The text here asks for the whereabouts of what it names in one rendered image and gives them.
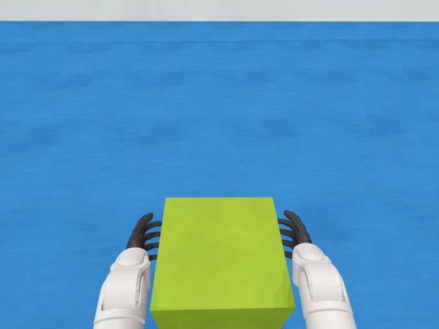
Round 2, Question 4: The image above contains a robot left hand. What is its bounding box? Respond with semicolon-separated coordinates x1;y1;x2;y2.
126;213;162;261

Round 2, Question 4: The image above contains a robot right hand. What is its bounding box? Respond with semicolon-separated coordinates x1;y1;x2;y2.
277;210;312;259

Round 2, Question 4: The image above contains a right robot forearm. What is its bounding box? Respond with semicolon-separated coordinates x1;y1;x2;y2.
292;243;357;329

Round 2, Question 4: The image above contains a left robot forearm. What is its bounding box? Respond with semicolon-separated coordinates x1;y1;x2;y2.
93;247;151;329

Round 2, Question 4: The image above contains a carton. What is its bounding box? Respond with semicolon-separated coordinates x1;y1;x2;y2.
150;197;296;329

